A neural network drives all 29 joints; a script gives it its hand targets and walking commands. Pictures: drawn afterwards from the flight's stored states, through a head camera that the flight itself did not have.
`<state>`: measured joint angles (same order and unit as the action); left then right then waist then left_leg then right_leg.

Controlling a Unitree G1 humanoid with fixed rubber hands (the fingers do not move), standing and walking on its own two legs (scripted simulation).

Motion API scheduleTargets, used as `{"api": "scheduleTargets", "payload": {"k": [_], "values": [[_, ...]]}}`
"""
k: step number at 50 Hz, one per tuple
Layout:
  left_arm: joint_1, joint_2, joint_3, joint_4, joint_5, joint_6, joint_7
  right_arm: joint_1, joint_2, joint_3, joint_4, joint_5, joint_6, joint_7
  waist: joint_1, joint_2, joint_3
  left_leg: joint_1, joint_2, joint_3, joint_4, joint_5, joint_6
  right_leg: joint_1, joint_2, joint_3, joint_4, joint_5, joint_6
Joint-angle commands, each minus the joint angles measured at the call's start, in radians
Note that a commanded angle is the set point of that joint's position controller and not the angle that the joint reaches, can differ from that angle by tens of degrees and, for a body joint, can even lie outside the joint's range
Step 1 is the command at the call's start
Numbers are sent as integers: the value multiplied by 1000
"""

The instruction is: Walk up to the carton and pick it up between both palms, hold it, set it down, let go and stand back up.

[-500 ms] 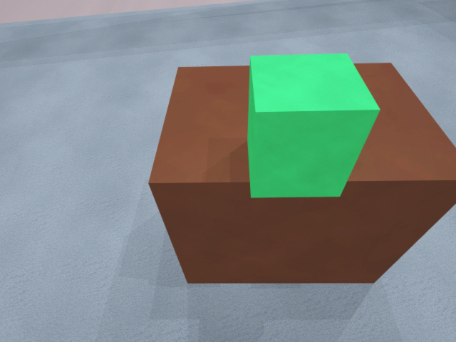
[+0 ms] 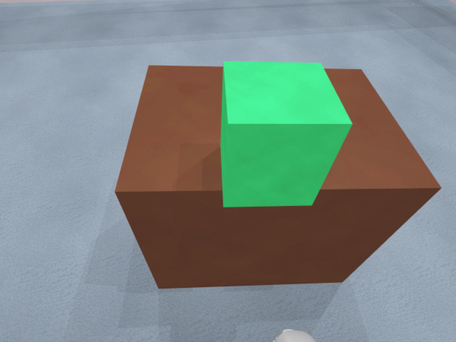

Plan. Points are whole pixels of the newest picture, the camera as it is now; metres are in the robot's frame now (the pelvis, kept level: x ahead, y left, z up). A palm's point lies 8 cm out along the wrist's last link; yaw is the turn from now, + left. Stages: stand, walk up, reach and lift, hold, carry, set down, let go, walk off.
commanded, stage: walk up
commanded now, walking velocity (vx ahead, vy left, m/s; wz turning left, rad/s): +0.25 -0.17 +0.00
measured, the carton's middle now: (270, 137) +0.52 -0.07 +0.05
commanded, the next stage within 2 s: none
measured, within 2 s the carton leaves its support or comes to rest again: neither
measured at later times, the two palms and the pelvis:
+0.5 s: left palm out of the picture +0.13 +0.07 -0.12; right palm out of the picture +0.15 -0.38 -0.16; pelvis +0.14 -0.16 +0.00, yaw -2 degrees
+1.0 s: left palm out of the picture +0.08 +0.20 -0.14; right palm (399, 336) +0.16 -0.32 -0.15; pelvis +0.07 -0.07 -0.01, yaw -1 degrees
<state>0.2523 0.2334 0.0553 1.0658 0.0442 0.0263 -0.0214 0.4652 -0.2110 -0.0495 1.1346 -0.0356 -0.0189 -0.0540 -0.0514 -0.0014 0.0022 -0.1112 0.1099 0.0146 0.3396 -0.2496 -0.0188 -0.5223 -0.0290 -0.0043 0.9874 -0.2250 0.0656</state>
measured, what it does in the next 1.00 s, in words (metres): steps to the right: right foot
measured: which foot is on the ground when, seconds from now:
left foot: down 0.00-0.24, up 0.26-1.00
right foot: up 0.00-0.18, down 0.20-1.00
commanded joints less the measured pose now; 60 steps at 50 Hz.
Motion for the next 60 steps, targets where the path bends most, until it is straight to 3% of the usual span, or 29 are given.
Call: {"api": "scheduleTargets", "payload": {"k": [1,6,9,10,11,12,13,14,15,17,21,24,25,27,28,30,33,41,43,46,48,49,51,52,53,54,55,57,60], "values": [[24,-1,7,-50,-20,-7,-9,15,-64,6,-34,-13,-34,21,35,245,142,-106,133,-105,-193,-106,77,-47,-15,-36,-79,59,28],[-125,-29,-4,-116,-31,-30,-9,84,-150,-11,-28,-10,-45,22,-44,274,178,-50,145,-38,-122,111,88,35,-19,-141,-414,-2,41],[-1,28,19,-100,-33,-51,-1,42,-185,-36,-42,-2,-37,18,9,314,75,-45,155,-8,39,255,73,244,-12,-151,-589,23,8],[111,73,33,-49,-34,-64,8,67,-131,-25,-39,-5,-37,17,49,177,26,-128,106,10,191,255,53,425,-11,-125,-612,71,1],[267,122,47,-3,-21,-90,19,97,9,20,-41,12,-40,19,124,-13,-98,-258,17,26,385,-10,18,677,-170,41,-643,257,-4],[310,210,62,14,-5,-105,23,135,60,37,-48,40,-28,5,131,-301,-223,-414,-73,57,590,-388,-19,878,-421,262,-560,991,-16],[321,238,58,19,-24,-103,27,131,19,8,-51,61,-11,-6,135,-390,-278,-294,-63,-12,597,-375,-9,765,-435,294,-586,1152,-118],[245,155,36,18,-35,-101,31,65,-73,-11,-50,62,-2,0,111,-304,-261,-238,-42,-59,617,-348,0,688,-397,272,-582,1323,-132],[203,95,12,1,-28,-99,37,17,-73,-8,-53,66,5,9,89,-220,-181,-245,-22,-73,638,-350,18,652,-343,96,-524,1483,-84],[69,11,-19,-27,-28,-89,58,26,30,7,-16,47,23,28,22,-180,-73,-298,-20,-51,633,-250,19,596,-262,-29,-552,1218,-57],[92,-13,-51,-10,-23,-94,50,-49,31,15,-23,27,59,24,32,-220,38,-152,-35,-23,545,-117,13,342,-195,-43,-651,957,-103],[73,16,-57,-22,-28,-102,55,-11,10,3,6,26,77,29,-6,-134,57,-188,-66,21,542,-38,11,368,-194,-65,-669,839,-93],[95,29,-51,-23,-22,-100,53,-42,2,2,-8,23,82,24,11,-102,60,-200,-70,12,533,-41,10,357,-221,-31,-666,844,-103],[168,153,-8,-33,-31,-91,69,-138,-90,-40,-50,32,93,12,73,-71,103,-374,-102,6,674,-111,-23,436,-323,54,-572,1345,-118],[218,165,-2,-18,-40,-85,81,-114,-75,-42,-56,30,97,19,73,-92,40,-414,-103,-23,730,-126,-24,513,-360,72,-554,1399,-119],[247,175,13,-6,-38,-60,100,-109,-49,-42,-72,18,116,30,78,-85,-3,-439,-75,-98,818,-156,-42,488,-446,125,-559,1183,-167],[146,113,8,-54,-11,-29,102,-227,-94,-70,-132,11,125,49,79,-130,28,-465,-92,-141,910,-138,-50,400,-411,124,-612,686,-258],[166,131,36,-87,-22,-32,92,-279,-43,-48,-185,11,122,54,110,-165,-21,-499,-144,-95,834,-119,-75,467,-341,75,-557,814,-250],[159,176,45,-90,-11,-33,87,-276,-56,-43,-190,15,118,56,108,-242,-51,-468,-123,-90,760,-115,-86,487,-335,77,-589,643,-246],[32,131,34,-132,-1,-19,58,-297,-49,-29,-201,20,110,59,92,-351,-36,-236,-103,-2,444,-133,-65,269,-221,41,-748,-135,-199],[10,124,34,-119,-1,-4,49,-239,-56,-28,-201,16,86,60,67,-430,-66,-124,-106,58,252,-205,-52,293,-157,4,-729,-213,-201],[17,138,38,-118,3,2,50,-184,-58,-22,-181,17,75,51,47,-355,-42,-77,-110,68,130,-153,-38,292,-162,6,-660,-161,-199],[118,125,40,-74,0,10,50,-134,-65,-18,-122,13,43,31,44,67,11,43,-76,-5,-92,55,-34,201,-137,-6,-464,-88,-148],[148,58,19,-77,-14,13,44,-141,-101,-13,-131,10,24,31,36,311,35,17,96,-200,-161,34,-25,89,-77,-39,-358,-264,-102],[174,18,6,-82,-21,25,45,-188,-153,-11,-166,11,19,33,76,409,84,-118,224,-363,-236,-163,-9,43,-38,-27,-297,-334,-67],[154,34,14,-81,-18,41,41,-223,-158,2,-178,26,22,34,89,300,173,-321,214,-316,-277,-287,-31,122,-22,41,-252,-266,-78],[84,33,14,-99,-27,49,39,-299,-165,3,-186,29,17,36,88,370,251,-461,212,-338,-319,-390,13,132,-11,78,-213,-235,-82],[75,64,21,-60,-24,44,21,-307,-60,40,-174,31,1,40,95,264,282,-362,62,-190,-260,-153,-52,130,3,84,-181,-124,-78],[248,38,18,19,-27,34,23,-306,-76,31,-177,42,-18,33,138,269,82,-76,47,-92,-187,21,-27,89,35,33,-126,-67,-60]]}}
